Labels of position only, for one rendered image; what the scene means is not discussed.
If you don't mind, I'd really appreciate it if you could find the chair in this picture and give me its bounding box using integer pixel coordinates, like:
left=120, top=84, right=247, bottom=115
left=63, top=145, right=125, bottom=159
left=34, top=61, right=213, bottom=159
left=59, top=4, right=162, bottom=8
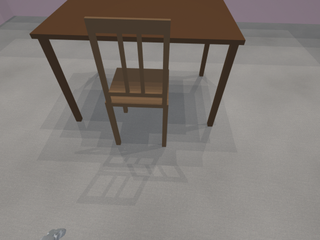
left=84, top=16, right=171, bottom=147

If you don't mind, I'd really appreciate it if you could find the left robot hand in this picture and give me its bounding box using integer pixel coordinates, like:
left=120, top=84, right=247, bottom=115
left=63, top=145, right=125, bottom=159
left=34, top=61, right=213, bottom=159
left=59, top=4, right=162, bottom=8
left=40, top=228, right=66, bottom=240

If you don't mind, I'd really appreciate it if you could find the table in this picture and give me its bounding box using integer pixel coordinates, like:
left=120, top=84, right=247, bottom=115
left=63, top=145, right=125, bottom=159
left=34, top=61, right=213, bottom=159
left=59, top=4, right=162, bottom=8
left=30, top=0, right=246, bottom=127

